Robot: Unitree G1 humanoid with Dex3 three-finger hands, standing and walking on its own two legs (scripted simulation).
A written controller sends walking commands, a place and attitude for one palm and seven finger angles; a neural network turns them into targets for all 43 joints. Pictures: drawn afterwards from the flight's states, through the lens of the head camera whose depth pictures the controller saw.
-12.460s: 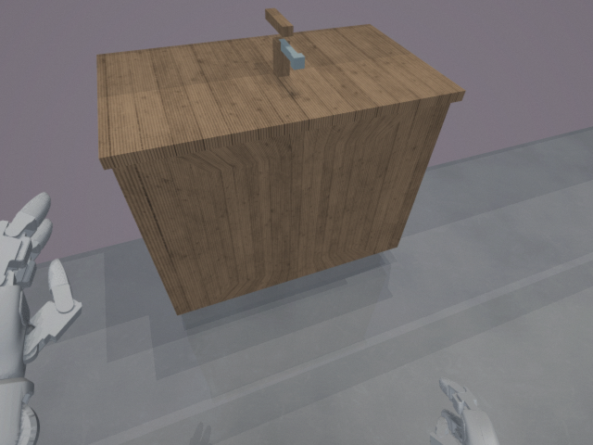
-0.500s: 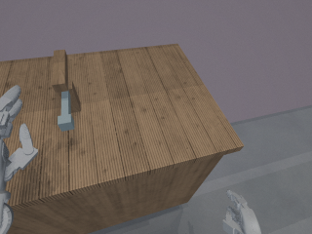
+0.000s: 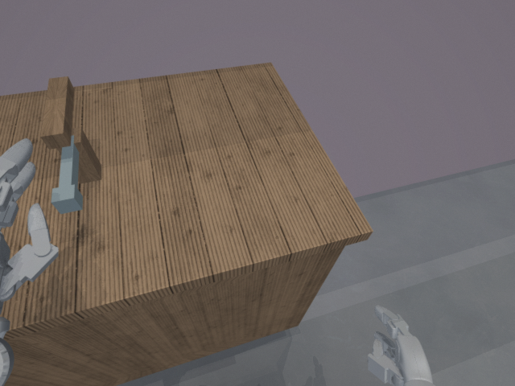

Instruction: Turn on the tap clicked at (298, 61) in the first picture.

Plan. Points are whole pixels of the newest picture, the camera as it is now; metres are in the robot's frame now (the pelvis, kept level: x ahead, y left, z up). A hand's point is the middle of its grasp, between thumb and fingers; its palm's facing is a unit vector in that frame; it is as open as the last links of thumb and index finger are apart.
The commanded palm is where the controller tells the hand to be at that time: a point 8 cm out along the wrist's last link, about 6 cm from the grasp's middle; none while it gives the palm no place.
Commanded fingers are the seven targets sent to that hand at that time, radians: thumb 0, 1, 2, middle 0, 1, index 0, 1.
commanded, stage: shuffle to correct the standing spot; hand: left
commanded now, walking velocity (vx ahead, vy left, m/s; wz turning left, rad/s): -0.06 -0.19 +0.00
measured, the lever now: (67, 199) +0.32 +0.30 +0.11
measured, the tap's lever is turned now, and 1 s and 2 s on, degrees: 0 0 0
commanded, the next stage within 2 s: come to a stop and stand still in 1.28 s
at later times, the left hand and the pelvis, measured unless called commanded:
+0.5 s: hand (85, 255) +0.22 +0.21 +0.16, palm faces +0.30 -0.84 -0.46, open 7.4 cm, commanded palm +0.16 +0.25 +0.18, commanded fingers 0.00 0.90 0.90 -0.20 -0.30 -0.20 -0.30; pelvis +0.00 -0.03 -0.01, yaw +0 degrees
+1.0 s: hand (64, 266) +0.21 +0.23 +0.16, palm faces +0.33 -0.84 -0.43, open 7.4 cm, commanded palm +0.14 +0.26 +0.18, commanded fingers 0.00 0.90 0.90 -0.20 -0.30 -0.20 -0.30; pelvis -0.01 -0.02 -0.01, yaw +1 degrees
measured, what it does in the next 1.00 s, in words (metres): stands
